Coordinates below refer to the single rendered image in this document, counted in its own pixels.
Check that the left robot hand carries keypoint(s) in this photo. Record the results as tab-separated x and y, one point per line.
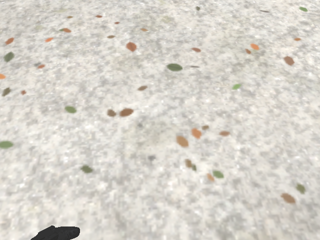
58	233

